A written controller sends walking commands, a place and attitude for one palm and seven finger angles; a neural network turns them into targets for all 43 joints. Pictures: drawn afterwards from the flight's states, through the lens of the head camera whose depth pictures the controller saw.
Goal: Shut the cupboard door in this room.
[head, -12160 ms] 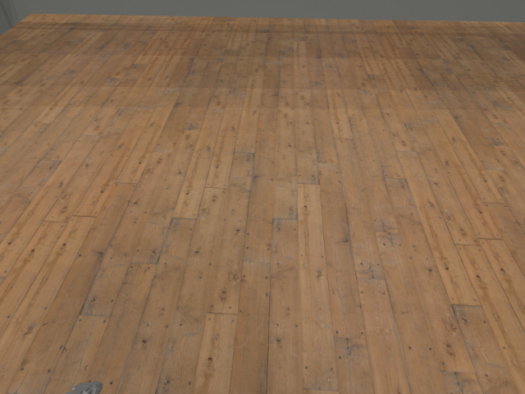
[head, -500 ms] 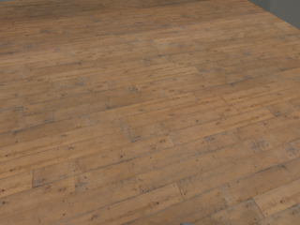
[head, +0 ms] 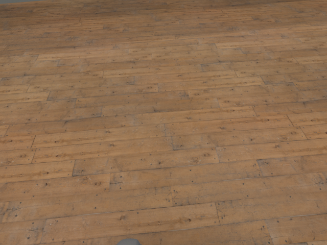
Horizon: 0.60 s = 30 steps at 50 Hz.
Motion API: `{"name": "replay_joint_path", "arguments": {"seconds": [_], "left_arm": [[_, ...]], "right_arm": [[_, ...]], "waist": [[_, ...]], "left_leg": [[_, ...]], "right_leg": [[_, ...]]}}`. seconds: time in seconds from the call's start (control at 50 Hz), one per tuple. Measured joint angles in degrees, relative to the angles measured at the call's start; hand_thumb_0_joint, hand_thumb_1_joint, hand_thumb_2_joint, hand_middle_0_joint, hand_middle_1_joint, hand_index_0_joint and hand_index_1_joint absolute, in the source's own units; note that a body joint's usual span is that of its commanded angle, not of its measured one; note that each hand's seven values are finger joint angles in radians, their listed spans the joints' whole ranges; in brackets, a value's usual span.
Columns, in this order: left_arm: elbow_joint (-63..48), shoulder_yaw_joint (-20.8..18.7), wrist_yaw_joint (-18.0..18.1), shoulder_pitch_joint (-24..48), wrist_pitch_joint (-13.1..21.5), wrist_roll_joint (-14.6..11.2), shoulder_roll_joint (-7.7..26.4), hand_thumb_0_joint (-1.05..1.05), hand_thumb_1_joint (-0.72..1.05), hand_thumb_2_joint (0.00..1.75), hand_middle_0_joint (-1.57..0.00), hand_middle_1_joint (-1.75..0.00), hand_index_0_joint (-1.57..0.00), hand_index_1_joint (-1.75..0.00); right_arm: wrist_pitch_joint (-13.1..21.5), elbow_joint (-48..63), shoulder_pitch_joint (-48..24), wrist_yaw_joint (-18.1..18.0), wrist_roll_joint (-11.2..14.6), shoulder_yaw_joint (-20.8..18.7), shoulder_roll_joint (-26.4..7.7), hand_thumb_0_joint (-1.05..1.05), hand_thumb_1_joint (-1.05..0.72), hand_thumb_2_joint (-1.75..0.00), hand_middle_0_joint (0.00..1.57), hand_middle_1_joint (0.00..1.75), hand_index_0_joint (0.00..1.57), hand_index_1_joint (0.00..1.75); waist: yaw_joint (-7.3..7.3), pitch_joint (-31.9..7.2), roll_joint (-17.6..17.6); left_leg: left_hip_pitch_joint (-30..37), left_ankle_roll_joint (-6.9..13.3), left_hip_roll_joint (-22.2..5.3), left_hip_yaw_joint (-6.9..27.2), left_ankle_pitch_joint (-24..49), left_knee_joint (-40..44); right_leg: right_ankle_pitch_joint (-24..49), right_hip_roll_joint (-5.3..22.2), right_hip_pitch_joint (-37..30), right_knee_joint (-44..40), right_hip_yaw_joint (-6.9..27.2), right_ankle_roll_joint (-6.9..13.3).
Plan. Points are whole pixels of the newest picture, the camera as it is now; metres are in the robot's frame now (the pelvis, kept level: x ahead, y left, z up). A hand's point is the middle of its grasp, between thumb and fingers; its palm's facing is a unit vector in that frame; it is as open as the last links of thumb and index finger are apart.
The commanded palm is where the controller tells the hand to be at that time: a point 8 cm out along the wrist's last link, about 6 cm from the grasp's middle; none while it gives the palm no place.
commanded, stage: turn or walk to find it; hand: left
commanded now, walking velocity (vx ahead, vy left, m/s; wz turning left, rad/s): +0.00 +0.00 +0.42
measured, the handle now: out of the picture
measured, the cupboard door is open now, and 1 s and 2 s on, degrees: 79 79 79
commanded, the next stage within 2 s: none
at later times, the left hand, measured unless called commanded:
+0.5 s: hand out of the picture +0.04 +0.23 -0.15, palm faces +0.21 -0.94 -0.28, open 7.4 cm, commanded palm none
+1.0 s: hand out of the picture -0.12 +0.22 -0.19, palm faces +0.45 -0.86 -0.24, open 7.4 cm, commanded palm none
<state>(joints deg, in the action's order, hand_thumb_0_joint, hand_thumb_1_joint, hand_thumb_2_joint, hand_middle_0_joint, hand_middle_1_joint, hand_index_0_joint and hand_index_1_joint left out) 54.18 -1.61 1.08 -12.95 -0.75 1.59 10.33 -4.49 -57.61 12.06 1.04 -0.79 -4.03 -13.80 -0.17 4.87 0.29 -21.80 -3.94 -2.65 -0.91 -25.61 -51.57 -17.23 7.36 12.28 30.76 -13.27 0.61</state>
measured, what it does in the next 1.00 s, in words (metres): steps on the spot, turning left: left foot, then right foot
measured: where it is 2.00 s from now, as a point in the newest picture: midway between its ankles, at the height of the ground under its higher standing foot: outside the picture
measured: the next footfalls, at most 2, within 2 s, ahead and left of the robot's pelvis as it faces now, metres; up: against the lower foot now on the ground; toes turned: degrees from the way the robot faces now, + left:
left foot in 0.10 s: +0.02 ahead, +0.15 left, +0.00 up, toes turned +7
right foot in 0.52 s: +0.05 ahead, -0.10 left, +0.00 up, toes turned +7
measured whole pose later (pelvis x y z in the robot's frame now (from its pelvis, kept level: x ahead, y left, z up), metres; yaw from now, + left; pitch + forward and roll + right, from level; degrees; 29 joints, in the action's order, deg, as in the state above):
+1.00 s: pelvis -0.06 +0.01 -0.01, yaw +25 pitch -1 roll +1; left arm 56.2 -3.4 1.1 -14.1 -3.4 1.0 14.5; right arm -1.8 -55.4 9.4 1.0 -0.9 -3.1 -11.7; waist 1.2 4.9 -3.6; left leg -14.7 0.2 -0.9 -3.9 -18.2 -34.6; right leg -26.2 9.8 20.4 45.3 -10.2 -2.8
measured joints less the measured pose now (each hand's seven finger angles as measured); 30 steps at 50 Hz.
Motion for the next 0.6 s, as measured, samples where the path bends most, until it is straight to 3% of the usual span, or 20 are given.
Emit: {"name": "replay_joint_path", "arguments": {"seconds": [0.06,0.1,0.16,0.2,0.26,0.38,0.44,0.5,0.54,0.6], "left_arm": [[1.0,-0.6,0.0,-0.8,-0.3,0.0,1.3,0.01,0.9,0.9,-0.2,-0.3,-0.2,-0.3],[1.4,-1.1,-0.1,-1.7,-1.0,-0.4,2.3,0.01,0.9,0.9,-0.2,-0.3,-0.2,-0.3],[2.6,-1.8,0.2,-1.7,-3.0,-0.6,4.3,0.01,0.9,0.9,-0.2,-0.3,-0.2,-0.3],[3.3,-2.1,0.1,-1.1,-3.7,-0.7,4.9,0.01,0.9,0.9,-0.2,-0.3,-0.2,-0.3],[2.9,-2.2,-0.3,-0.1,-3.3,-0.8,5.2,0.01,0.91,0.9,-0.19,-0.3,-0.2,-0.3],[0.6,-1.7,-0.3,2.2,-2.7,-0.9,4.2,0.01,0.91,0.9,-0.19,-0.3,-0.2,-0.3],[-0.4,-1.3,-0.3,3.5,-2.2,-1.1,3.3,0.01,0.91,0.9,-0.19,-0.3,-0.2,-0.3],[-1.6,-0.9,-0.3,4.0,-1.2,-1.2,2.5,0.01,0.91,0.9,-0.19,-0.3,-0.2,-0.3],[-2.0,-0.5,-0.2,4.1,-0.2,-0.7,1.5,0.01,0.91,0.9,-0.19,-0.3,-0.2,-0.3],[-2.5,-0.1,0.0,3.2,0.1,-0.5,0.0,0.01,0.9,0.9,-0.2,-0.3,-0.2,-0.3]], "right_arm": [[0.8,0.8,-1.7,-0.1,0.2,0.5,0.5,0.01,-0.91,-0.9,0.2,0.3,0.2,0.3],[1.9,1.9,-2.3,0.0,0.2,0.8,0.5,0.01,-0.91,-0.9,0.2,0.3,0.2,0.3],[3.1,2.8,-3.8,-0.2,-0.1,1.2,1.9,0.0,-0.91,-0.9,0.2,0.3,0.2,0.3],[3.4,3.3,-4.0,-0.6,-0.3,1.5,2.4,0.0,-0.91,-0.9,0.2,0.3,0.2,0.3],[3.5,3.4,-4.0,-1.0,-0.3,2.0,2.8,0.0,-0.91,-0.9,0.2,0.3,0.2,0.3],[3.2,3.5,-3.3,-0.8,-0.4,1.9,3.0,0.0,-0.9,-0.9,0.2,0.3,0.21,0.3],[2.8,3.5,-2.7,-0.7,-0.6,1.5,2.8,0.0,-0.9,-0.9,0.2,0.3,0.21,0.3],[2.2,3.3,-1.8,-0.5,-0.4,1.0,2.3,0.0,-0.9,-0.9,0.2,0.3,0.21,0.3],[1.8,3.1,-1.2,-0.5,-0.1,0.3,1.5,0.0,-0.9,-0.9,0.2,0.3,0.21,0.3],[0.4,2.5,-0.4,-0.3,-0.3,-0.5,0.5,0.0,-0.91,-0.9,0.2,0.3,0.2,0.3]], "waist": [[0.83,0.3,-1.2],[0.98,-0.2,-1.6],[1.59,0.0,-3.6],[1.42,-0.4,-3.3],[1.37,-0.7,-2.7],[0.62,-1.4,-1.1],[-0.28,-1.4,-0.1],[-0.75,-1.8,0.6],[-0.88,-1.6,2.2],[-0.84,-1.5,2.6]], "left_leg": [[3.8,0.6,0.3,-2.0,1.8,9.5],[6.7,2.0,0.4,-2.8,8.5,17.7],[6.0,4.5,1.5,-3.1,7.1,16.1],[6.5,5.0,1.6,-2.3,7.5,17.8],[7.8,5.0,2.1,-1.0,10.1,21.7],[8.2,4.9,3.0,1.6,12.8,24.9],[7.3,4.2,3.3,3.1,13.0,24.1],[5.4,3.1,3.8,4.5,12.3,21.5],[2.9,2.5,3.9,5.6,7.8,16.1],[-2.9,2.6,4.9,4.8,0.1,-1.2]], "right_leg": [[-1.0,1.3,1.0,2.5,-1.3,-1.0],[-2.7,2.2,2.7,6.2,-2.0,-2.1],[-12.8,1.2,8.0,18.7,3.8,-3.7],[-12.5,-0.4,11.0,26.0,6.4,-4.1],[-9.0,-1.4,13.2,30.0,8.5,-4.7],[-8.4,-2.6,11.8,23.5,10.5,-5.3],[-8.3,-3.5,9.0,16.1,10.5,-5.1],[-2.4,-4.3,4.4,4.9,9.7,-4.6],[0.4,-4.8,3.3,2.6,8.4,-1.2],[-0.1,-3.7,2.7,2.9,6.6,0.7]]}}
